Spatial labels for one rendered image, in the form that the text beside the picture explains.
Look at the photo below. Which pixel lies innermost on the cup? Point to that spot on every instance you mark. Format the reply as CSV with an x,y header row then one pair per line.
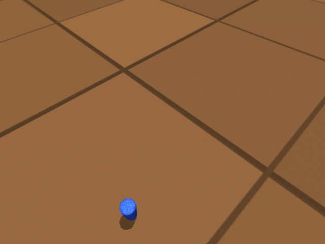
x,y
128,209

